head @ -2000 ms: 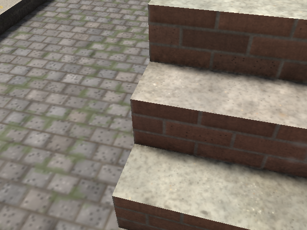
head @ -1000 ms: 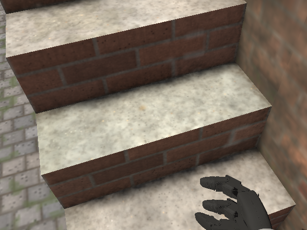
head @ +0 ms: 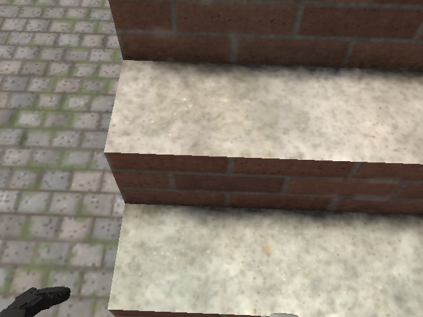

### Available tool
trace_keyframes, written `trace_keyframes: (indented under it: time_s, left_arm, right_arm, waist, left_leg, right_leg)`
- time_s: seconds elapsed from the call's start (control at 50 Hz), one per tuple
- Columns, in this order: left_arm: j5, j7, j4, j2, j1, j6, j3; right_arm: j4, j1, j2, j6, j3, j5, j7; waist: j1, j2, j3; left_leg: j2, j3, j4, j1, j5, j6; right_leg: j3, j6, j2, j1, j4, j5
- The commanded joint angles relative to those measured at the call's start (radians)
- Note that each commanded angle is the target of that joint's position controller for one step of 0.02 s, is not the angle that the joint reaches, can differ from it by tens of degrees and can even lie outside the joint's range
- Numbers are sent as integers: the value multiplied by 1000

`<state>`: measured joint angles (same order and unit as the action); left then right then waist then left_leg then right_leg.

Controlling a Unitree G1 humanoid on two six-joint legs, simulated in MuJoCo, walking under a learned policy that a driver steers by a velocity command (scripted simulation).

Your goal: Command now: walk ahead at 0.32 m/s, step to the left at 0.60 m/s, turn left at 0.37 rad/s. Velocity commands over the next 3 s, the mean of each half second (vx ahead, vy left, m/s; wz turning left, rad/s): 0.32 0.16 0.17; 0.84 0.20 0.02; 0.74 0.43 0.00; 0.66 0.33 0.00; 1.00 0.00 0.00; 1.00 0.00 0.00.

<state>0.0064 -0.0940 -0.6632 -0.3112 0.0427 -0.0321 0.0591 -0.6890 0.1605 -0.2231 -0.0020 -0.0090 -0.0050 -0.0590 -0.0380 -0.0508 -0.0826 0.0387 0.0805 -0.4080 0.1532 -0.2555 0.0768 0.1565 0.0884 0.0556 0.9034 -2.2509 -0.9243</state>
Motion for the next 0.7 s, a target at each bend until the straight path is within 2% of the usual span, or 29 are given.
trace_keyframes:
  time_s: [0.02,0.04,0.08,0.1,0.14,0.16,0.18,0.2,0.22,0.24,0.26,0.28,0.3,0.32,0.34,0.36,0.38,0.42,0.46,0.48,0.52,0.56,0.58,0.6,0.62,0.64,0.66,0.68,0.7]
  left_arm:
    - [-22,36,98,-77,131,-22,-20]
    - [-24,35,17,-155,354,17,23]
    - [-25,17,-16,-60,387,46,25]
    - [-53,50,-27,-63,314,11,20]
    - [-182,129,-171,4,269,-38,-29]
    - [-195,144,-231,31,313,-20,-32]
    - [-199,144,-143,-49,-10,-6,-24]
    - [-143,130,-56,-134,-119,27,9]
    - [-61,107,61,-236,-280,65,35]
    - [10,109,95,-368,-114,90,75]
    - [17,110,78,-244,22,81,47]
    - [61,116,66,-125,87,79,8]
    - [64,125,-16,-148,93,56,15]
    - [10,143,88,-204,0,49,11]
    - [-26,155,120,-150,-85,60,-4]
    - [-46,181,175,-79,-126,76,-5]
    - [17,176,131,-38,-101,44,-14]
    - [-27,182,193,4,-208,25,-28]
    - [-14,188,186,99,-113,37,-59]
    - [-17,173,171,110,-89,45,-63]
    - [-15,160,124,134,200,38,-75]
    - [-29,127,8,30,488,24,-13]
    - [-20,124,-25,28,491,15,-6]
    - [-42,119,-82,23,505,-17,-10]
    - [-61,80,15,-47,210,-34,4]
    - [-53,77,26,14,206,-29,-15]
    - [-62,120,-12,20,180,-26,-38]
    - [-57,130,-2,70,101,-36,-48]
    - [-25,92,35,-1,-6,-37,-27]
  right_arm:
    - [191,-89,-301,-4,-93,-21,45]
    - [281,-273,-260,-8,-81,-11,40]
    - [244,-95,-135,4,-56,55,-34]
    - [318,-199,-176,-51,-68,78,-46]
    - [328,19,-125,-55,-39,133,-5]
    - [299,139,-49,-32,-10,112,-26]
    - [234,99,-145,-82,-33,171,36]
    - [254,116,-201,-112,-28,128,44]
    - [202,273,-265,-128,-16,73,28]
    - [145,447,-339,-149,-21,13,-2]
    - [76,453,-283,-112,-32,45,24]
    - [36,374,-358,-123,-48,10,20]
    - [4,444,-354,-126,-85,14,41]
    - [35,403,-384,-112,-106,14,106]
    - [18,403,-360,-123,-113,43,136]
    - [-23,373,-307,-155,-118,96,136]
    - [12,280,-175,-188,-83,90,133]
    - [-10,355,20,-191,-35,72,164]
    - [51,249,-58,-199,-42,42,166]
    - [69,226,-80,-195,-51,21,157]
    - [131,-76,-146,-150,-49,19,124]
    - [142,-167,-158,-144,-25,-22,68]
    - [156,-255,-97,-149,-14,-12,44]
    - [206,-271,30,-161,23,-5,23]
    - [265,120,99,-89,12,27,29]
    - [236,149,74,-66,31,-18,28]
    - [253,-17,136,-99,70,-19,34]
    - [198,129,155,-100,72,-1,30]
    - [214,233,69,-85,81,30,52]
  waist:
    - [75,-92,424]
    - [164,-43,447]
    - [132,262,336]
    - [101,148,-49]
    - [-110,334,-335]
    - [-158,422,-219]
    - [-238,571,-121]
    - [-276,453,63]
    - [-349,300,351]
    - [-321,160,631]
    - [-235,89,706]
    - [-84,-568,781]
    - [-147,-637,862]
    - [-97,-366,859]
    - [-87,-191,749]
    - [-50,-100,480]
    - [-17,-258,354]
    - [-53,-64,214]
    - [27,177,154]
    - [16,192,96]
    - [283,183,138]
    - [357,32,261]
    - [358,-14,112]
    - [277,39,7]
    - [-91,50,35]
    - [-54,-49,60]
    - [-12,77,15]
    - [-132,119,58]
    - [-213,355,85]
  left_leg:
    - [65,179,-168,-383,1668,120]
    - [10,194,-196,-31,1447,85]
    - [-140,167,-734,318,-184,-117]
    - [-188,47,-959,453,-372,-169]
    - [-346,-125,-1652,848,-828,-193]
    - [-376,-181,-1980,1145,-931,-172]
    - [-392,-216,-1821,1338,-1312,-211]
    - [-286,-259,-1451,1291,-1190,-175]
    - [-193,-216,-777,771,-606,-146]
    - [-244,-211,-197,268,32,-191]
    - [-85,112,60,-70,278,-43]
    - [18,446,-324,-512,651,67]
    - [118,620,-465,-629,982,146]
    - [132,627,-517,-692,1018,66]
    - [141,591,-491,-628,999,20]
    - [143,476,-431,-500,827,7]
    - [194,492,-512,-419,688,45]
    - [80,420,-557,34,388,-34]
    - [102,320,-355,146,200,-19]
    - [88,271,-308,185,204,-11]
    - [-8,65,-303,605,342,-63]
    - [-1,-44,-481,642,641,-45]
    - [-68,-62,-742,600,366,-56]
    - [-196,18,-1166,671,-51,-57]
    - [-273,267,-1373,701,85,-71]
    - [-218,253,-1500,661,179,-87]
    - [-167,122,-1568,721,78,-38]
    - [-140,137,-1583,736,41,-40]
    - [-40,70,-1365,623,-127,-102]
  right_leg:
    - [-121,-61,-76,-299,1029,338]
    - [-122,-72,-63,-805,1408,711]
    - [-350,-244,-245,-1160,1707,1070]
    - [-233,-210,-203,-1034,2176,1283]
    - [-153,-131,-322,-1166,2596,2049]
    - [-36,-86,-303,-1441,2259,2721]
    - [-27,-152,-301,-1536,1885,3222]
    - [-14,-147,-242,-1615,1689,3244]
    - [5,-107,-153,-1421,1647,2962]
    - [-66,-148,-100,-1423,1408,2670]
    - [-153,-92,-158,-1266,1203,2301]
    - [-306,-14,91,-719,1017,545]
    - [-540,23,230,-465,605,272]
    - [-584,-5,196,-297,358,381]
    - [-504,-27,177,-186,259,337]
    - [-327,-23,111,6,192,192]
    - [-413,-40,-22,145,192,-78]
    - [-398,-89,-26,-48,197,-199]
    - [-219,-105,-20,-81,441,59]
    - [-148,-80,-5,-90,483,122]
    - [10,-106,-7,-679,992,490]
    - [30,-156,5,-1023,1124,780]
    - [-127,-226,-78,-859,1477,713]
    - [-356,-292,-154,-701,1509,742]
    - [-996,-328,-352,-566,1750,489]
    - [-860,-359,-334,-481,1718,452]
    - [-415,-294,-194,-385,1633,605]
    - [-383,-330,-190,-371,1633,571]
    - [-673,-426,-306,-95,1841,68]
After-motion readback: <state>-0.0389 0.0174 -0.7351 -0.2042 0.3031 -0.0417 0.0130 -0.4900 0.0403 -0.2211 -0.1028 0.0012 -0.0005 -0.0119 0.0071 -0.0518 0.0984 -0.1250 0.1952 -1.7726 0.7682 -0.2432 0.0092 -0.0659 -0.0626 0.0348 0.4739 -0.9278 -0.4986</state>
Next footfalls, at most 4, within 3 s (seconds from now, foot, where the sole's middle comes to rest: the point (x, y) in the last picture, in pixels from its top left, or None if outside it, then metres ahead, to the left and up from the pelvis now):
0.14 right None -0.18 -0.08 -0.78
0.24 left None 0.04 0.13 -0.58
0.66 right None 0.17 -0.19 -0.58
0.84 left None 0.16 0.04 -0.58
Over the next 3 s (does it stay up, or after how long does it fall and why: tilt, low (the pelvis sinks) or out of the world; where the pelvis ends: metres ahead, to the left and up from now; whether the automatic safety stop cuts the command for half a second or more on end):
stays up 0.14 -0.01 0.18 its command is cut before an obstacle from the start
